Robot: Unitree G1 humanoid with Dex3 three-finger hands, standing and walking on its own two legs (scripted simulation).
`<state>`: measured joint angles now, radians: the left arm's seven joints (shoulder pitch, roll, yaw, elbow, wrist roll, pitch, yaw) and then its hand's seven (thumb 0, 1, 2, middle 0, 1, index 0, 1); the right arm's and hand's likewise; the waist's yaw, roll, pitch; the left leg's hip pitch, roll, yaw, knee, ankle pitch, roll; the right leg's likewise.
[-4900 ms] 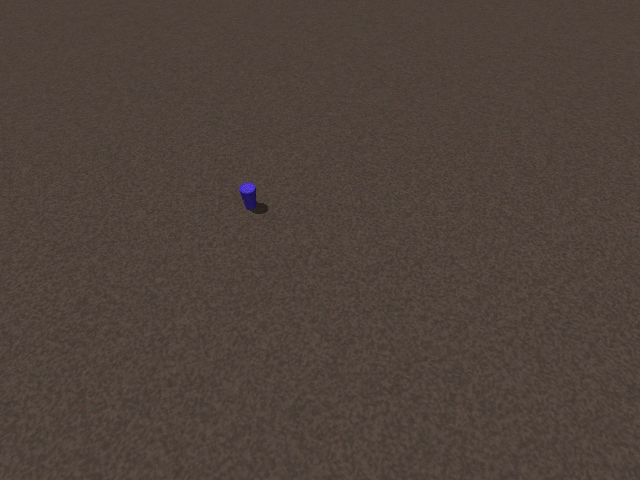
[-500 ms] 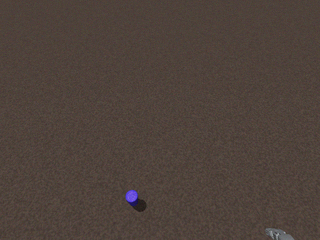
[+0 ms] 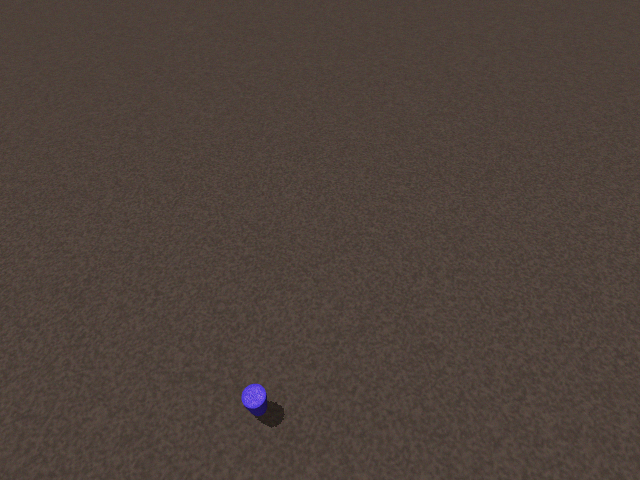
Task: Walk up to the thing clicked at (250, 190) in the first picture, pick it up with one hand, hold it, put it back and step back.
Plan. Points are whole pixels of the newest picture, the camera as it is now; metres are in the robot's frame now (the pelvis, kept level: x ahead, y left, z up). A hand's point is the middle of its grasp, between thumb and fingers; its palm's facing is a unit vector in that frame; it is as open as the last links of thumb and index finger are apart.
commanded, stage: walk up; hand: left
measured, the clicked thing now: (256, 402) +0.46 +0.22 -0.73
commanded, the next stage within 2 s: stand in 0.36 s
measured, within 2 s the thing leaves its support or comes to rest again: neither
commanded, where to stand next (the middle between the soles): +0.03 -0.01 m, yaw +1 degrees
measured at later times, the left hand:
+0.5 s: hand out of the picture +0.09 +0.25 -0.15, palm faces -0.02 -0.94 -0.34, open 7.4 cm
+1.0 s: hand out of the picture +0.06 +0.25 -0.15, palm faces -0.02 -0.94 -0.35, open 7.4 cm
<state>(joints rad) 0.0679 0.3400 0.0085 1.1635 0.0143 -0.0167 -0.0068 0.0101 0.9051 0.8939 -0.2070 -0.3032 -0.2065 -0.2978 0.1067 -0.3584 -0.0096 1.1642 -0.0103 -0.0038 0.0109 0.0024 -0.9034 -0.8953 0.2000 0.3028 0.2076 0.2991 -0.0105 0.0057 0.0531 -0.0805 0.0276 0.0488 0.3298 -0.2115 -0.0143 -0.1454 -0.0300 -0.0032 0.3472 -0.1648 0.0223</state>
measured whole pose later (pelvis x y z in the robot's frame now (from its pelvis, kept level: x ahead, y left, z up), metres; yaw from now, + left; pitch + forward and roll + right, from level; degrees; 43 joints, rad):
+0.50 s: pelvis +0.00 +0.00 +0.00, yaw +0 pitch -2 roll +0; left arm 0.08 0.35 0.01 1.14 0.01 -0.01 0.00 0.01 0.91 0.89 -0.21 -0.30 -0.21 -0.30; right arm 0.09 -0.35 -0.01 1.14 -0.01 -0.01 0.01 0.00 -0.90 -0.90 0.20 0.30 0.21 0.30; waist -0.01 0.00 0.05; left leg -0.07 0.02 0.05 0.31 -0.20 -0.01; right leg -0.14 -0.03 0.00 0.33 -0.16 0.03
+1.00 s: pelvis +0.00 -0.01 +0.00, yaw +1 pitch -2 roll +0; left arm 0.11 0.35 0.00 1.14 0.01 -0.01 0.00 0.01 0.91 0.89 -0.21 -0.30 -0.21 -0.30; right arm 0.10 -0.35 -0.01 1.15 -0.01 0.00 0.01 0.00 -0.90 -0.90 0.20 0.30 0.21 0.30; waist 0.00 0.00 0.05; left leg -0.08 0.03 0.03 0.30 -0.19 -0.02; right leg -0.14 -0.02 -0.02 0.32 -0.15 0.01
